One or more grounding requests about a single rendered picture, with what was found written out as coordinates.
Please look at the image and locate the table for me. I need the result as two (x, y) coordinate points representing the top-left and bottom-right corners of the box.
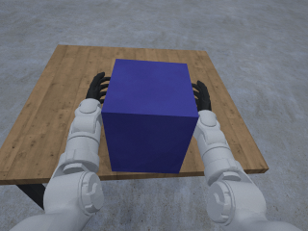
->
(0, 44), (270, 210)

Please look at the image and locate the robot left forearm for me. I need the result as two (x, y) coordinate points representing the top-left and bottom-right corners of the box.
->
(43, 98), (103, 211)

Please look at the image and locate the right robot hand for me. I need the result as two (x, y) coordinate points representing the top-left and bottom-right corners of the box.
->
(192, 80), (212, 112)

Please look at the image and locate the left robot upper arm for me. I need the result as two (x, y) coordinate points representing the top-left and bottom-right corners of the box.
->
(9, 170), (104, 231)

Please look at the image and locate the left robot hand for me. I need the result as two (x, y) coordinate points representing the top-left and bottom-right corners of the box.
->
(86, 71), (111, 104)

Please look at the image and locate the robot right forearm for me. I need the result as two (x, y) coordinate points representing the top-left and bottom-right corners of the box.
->
(192, 110), (267, 213)

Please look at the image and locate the right robot upper arm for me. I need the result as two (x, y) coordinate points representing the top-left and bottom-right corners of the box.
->
(206, 179), (302, 231)

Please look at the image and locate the carton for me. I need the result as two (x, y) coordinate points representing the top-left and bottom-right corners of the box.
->
(101, 59), (199, 174)

